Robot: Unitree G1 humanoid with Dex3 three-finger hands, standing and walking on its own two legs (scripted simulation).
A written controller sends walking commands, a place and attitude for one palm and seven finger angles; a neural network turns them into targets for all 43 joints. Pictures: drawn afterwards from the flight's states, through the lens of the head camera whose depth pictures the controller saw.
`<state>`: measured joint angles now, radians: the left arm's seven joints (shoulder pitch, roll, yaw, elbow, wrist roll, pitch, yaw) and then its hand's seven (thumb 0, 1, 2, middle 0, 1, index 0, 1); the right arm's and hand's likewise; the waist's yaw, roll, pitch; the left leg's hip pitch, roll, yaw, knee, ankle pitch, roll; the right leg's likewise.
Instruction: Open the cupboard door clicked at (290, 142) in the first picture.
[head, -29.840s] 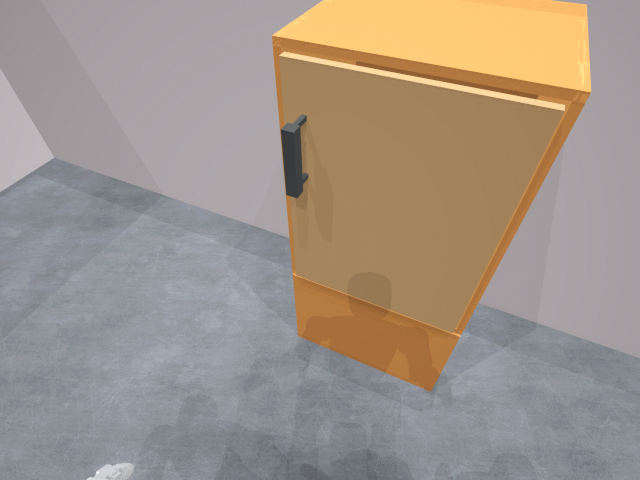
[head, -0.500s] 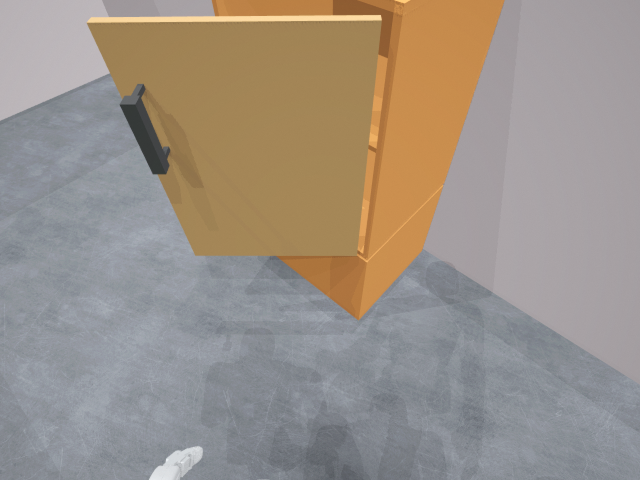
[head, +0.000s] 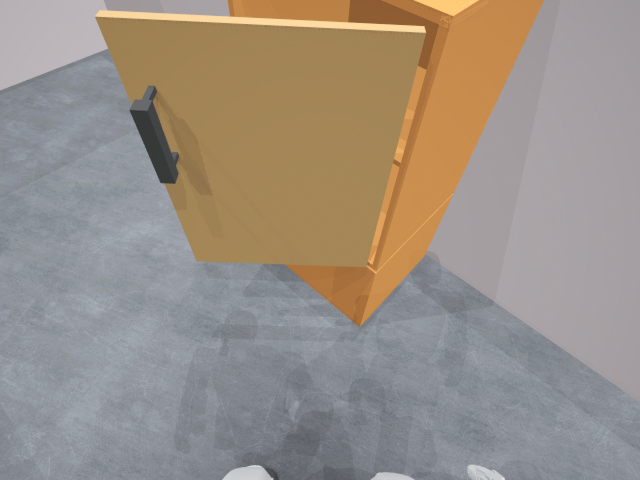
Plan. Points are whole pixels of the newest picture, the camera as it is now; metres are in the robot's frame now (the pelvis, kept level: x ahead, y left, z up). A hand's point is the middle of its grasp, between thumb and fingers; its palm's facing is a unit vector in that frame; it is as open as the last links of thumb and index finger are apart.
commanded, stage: come to a stop and stand still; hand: left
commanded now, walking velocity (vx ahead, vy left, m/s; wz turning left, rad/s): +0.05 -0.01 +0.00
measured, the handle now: (160, 136) +0.58 +0.31 +0.05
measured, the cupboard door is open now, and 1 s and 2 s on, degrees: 41 41 41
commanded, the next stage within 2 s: look again from close up in 0.66 s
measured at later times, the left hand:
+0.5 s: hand out of the picture +0.02 +0.13 -0.17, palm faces +0.06 -0.98 -0.18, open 7.3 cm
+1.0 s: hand out of the picture +0.00 +0.17 -0.16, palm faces +0.05 -0.96 -0.29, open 7.4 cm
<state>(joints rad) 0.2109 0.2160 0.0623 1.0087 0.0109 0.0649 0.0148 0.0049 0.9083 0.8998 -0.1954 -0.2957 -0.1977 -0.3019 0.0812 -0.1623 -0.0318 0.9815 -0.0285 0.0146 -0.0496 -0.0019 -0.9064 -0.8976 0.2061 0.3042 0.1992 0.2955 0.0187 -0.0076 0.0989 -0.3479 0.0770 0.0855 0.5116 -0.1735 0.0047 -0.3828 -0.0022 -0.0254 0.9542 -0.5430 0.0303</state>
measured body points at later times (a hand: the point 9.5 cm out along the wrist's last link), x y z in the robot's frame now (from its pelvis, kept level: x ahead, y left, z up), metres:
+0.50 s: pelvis -0.03 -0.05 +0.01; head -0.01 -0.03 +0.45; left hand +0.01 +0.19 -0.16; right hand -0.01 -0.27 -0.15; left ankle -0.04 +0.07 -0.74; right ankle -0.03 -0.15 -0.74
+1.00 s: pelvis -0.03 -0.04 +0.00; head -0.04 -0.05 +0.45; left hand +0.00 +0.22 -0.14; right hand +0.03 -0.30 -0.15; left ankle -0.04 +0.07 -0.74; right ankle -0.03 -0.15 -0.74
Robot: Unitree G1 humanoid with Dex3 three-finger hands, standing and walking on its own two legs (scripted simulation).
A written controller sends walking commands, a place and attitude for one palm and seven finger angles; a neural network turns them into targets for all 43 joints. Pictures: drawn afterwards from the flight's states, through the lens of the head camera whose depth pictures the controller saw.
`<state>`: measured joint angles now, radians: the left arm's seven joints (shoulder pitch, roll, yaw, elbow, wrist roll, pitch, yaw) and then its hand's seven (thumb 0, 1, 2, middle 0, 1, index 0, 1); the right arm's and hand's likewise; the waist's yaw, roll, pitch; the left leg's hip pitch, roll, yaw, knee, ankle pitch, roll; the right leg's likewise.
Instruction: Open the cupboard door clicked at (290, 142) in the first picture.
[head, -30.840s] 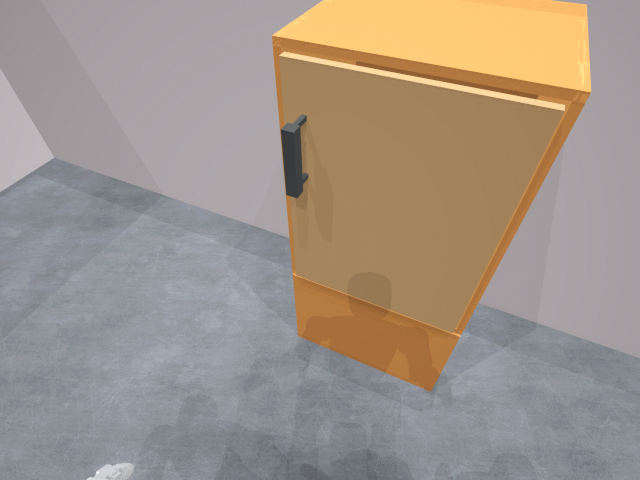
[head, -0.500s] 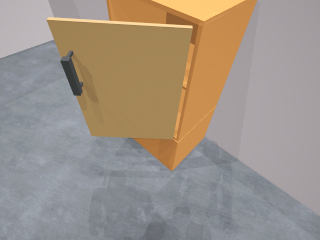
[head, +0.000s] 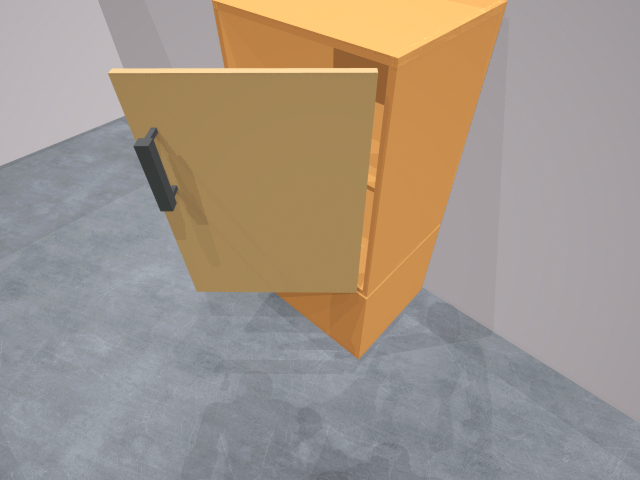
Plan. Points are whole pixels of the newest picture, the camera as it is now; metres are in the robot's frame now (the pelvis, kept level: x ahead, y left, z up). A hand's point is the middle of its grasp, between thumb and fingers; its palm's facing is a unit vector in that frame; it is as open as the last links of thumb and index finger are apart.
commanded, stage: look again from close up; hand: left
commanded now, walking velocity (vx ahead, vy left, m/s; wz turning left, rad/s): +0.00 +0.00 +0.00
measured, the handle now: (160, 169) +0.62 +0.33 +0.05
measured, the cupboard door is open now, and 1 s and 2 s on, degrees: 41 41 41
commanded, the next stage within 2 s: shuffle to correct the standing spot in 0.30 s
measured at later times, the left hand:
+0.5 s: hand out of the picture +0.02 +0.23 -0.15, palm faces -0.01 -0.96 -0.29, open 7.4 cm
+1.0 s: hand out of the picture +0.04 +0.23 -0.17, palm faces +0.03 -0.98 -0.20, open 7.3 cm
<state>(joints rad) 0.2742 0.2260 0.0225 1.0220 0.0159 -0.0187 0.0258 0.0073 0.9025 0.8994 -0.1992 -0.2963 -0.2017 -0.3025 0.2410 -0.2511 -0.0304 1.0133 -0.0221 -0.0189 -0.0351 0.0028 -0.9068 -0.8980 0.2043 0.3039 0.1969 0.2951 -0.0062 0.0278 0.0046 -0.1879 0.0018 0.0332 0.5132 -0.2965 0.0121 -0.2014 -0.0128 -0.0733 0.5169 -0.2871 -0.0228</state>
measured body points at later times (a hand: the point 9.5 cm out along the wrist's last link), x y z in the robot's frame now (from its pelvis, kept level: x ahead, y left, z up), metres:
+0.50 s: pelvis -0.04 +0.01 +0.01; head -0.04 +0.01 +0.46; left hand +0.02 +0.28 -0.13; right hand +0.01 -0.27 -0.13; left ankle -0.01 +0.11 -0.74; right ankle +0.00 -0.10 -0.74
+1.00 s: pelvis +0.02 +0.06 -0.01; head +0.03 +0.05 +0.44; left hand +0.04 +0.28 -0.16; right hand -0.06 -0.14 -0.17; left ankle -0.01 +0.11 -0.73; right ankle +0.04 -0.05 -0.74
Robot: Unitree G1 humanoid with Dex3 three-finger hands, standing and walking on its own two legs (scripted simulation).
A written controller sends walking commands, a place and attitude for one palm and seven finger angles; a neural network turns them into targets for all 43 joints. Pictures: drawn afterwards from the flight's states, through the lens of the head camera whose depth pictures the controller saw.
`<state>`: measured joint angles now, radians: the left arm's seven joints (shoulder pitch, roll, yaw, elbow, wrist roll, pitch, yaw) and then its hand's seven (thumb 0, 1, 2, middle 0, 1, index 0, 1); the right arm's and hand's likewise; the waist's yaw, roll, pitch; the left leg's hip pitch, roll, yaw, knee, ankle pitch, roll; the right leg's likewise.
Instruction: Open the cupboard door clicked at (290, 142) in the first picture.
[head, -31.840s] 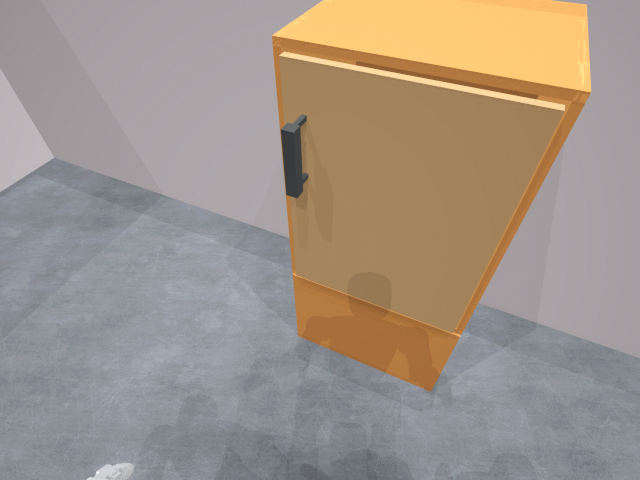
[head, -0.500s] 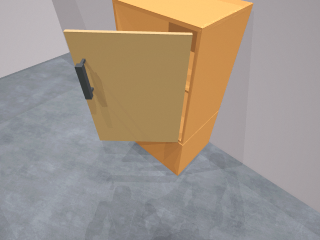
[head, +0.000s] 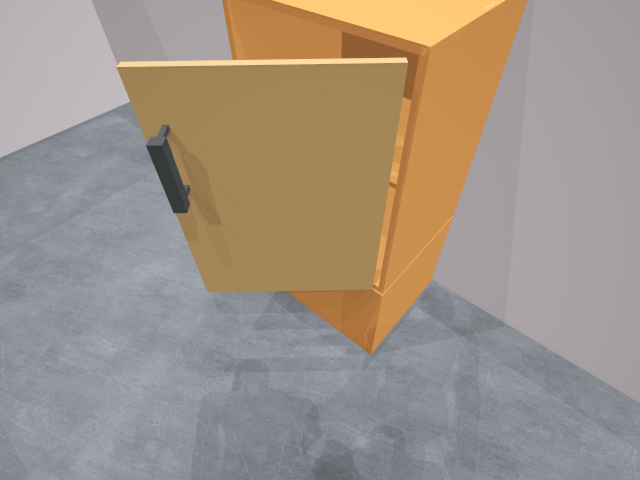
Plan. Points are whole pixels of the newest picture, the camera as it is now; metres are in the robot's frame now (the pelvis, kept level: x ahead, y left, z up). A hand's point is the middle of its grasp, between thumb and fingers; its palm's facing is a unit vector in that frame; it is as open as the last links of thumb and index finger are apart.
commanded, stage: shuffle to correct the standing spot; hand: left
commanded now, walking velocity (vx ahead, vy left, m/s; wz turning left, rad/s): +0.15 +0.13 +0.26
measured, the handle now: (173, 169) +0.59 +0.29 +0.05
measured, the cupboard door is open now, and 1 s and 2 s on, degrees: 41 41 41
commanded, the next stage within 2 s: come to a stop and stand still in 0.16 s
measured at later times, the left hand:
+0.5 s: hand out of the picture +0.08 +0.30 -0.17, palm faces +0.10 -0.98 -0.20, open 7.4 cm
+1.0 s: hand out of the picture +0.12 +0.23 -0.16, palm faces +0.04 -0.98 -0.21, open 7.3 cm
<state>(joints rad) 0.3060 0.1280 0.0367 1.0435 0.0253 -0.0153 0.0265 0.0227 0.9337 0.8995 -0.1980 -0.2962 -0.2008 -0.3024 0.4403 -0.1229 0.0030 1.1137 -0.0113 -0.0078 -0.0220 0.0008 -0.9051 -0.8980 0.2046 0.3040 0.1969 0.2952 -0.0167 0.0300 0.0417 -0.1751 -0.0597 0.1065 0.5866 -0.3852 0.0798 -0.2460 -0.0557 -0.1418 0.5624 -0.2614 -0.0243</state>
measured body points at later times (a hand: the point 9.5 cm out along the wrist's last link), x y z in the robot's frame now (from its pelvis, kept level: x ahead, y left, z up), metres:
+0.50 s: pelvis +0.07 +0.11 +0.01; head +0.10 +0.13 +0.46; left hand +0.08 +0.35 -0.16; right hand +0.13 -0.12 -0.13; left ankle +0.09 +0.21 -0.73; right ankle +0.07 -0.02 -0.68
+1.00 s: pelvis +0.04 +0.05 +0.00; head +0.07 +0.04 +0.45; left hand +0.11 +0.28 -0.14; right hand +0.06 -0.19 -0.16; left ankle +0.02 +0.16 -0.70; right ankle +0.07 -0.05 -0.73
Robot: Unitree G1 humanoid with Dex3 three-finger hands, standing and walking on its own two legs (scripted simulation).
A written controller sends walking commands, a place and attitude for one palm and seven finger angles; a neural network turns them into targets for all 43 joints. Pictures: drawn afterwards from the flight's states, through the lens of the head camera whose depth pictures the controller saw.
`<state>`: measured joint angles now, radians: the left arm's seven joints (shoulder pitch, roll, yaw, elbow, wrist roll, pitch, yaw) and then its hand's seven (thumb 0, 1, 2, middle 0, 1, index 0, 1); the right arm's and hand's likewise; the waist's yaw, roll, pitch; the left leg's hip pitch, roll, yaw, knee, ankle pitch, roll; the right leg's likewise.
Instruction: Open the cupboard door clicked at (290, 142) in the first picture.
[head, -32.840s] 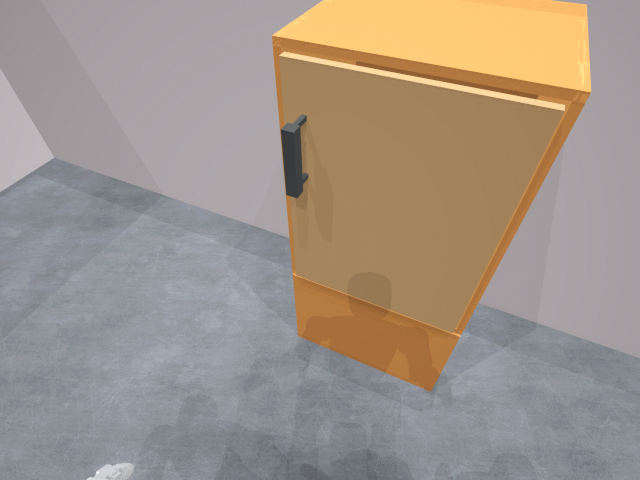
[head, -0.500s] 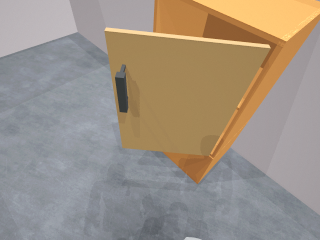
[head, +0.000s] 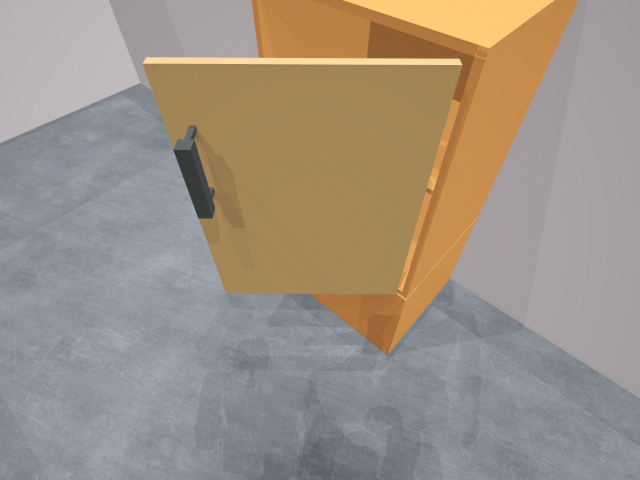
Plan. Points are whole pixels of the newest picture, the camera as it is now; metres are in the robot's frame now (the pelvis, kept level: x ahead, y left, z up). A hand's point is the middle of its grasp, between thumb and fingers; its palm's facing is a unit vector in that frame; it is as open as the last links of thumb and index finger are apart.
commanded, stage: come to a stop and stand still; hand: left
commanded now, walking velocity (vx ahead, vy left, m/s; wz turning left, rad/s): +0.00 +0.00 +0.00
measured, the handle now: (199, 173) +0.56 +0.22 +0.05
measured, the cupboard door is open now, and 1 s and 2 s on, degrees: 41 41 41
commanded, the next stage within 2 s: look again from close up in 0.34 s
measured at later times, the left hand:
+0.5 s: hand out of the picture -0.07 +0.15 -0.17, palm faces +0.04 -0.99 -0.16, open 7.4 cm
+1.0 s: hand out of the picture -0.02 +0.18 -0.16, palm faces +0.05 -0.98 -0.21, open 7.3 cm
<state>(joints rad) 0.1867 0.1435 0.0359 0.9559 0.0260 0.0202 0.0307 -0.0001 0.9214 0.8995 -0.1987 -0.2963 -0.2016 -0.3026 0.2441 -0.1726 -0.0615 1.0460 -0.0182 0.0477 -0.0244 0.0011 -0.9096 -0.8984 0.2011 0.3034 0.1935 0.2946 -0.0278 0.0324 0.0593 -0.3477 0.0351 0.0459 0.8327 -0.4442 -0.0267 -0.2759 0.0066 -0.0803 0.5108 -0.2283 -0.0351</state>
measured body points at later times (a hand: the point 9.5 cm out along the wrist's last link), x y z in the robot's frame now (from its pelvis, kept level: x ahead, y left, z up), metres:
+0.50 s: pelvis -0.02 +0.00 +0.01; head +0.00 +0.00 +0.46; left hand -0.07 +0.21 -0.15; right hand -0.02 -0.21 -0.15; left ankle -0.02 +0.10 -0.73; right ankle +0.03 -0.10 -0.73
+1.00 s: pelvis -0.03 +0.00 +0.01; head -0.03 -0.01 +0.46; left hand -0.02 +0.23 -0.15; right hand -0.03 -0.21 -0.16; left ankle -0.02 +0.10 -0.73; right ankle +0.03 -0.10 -0.73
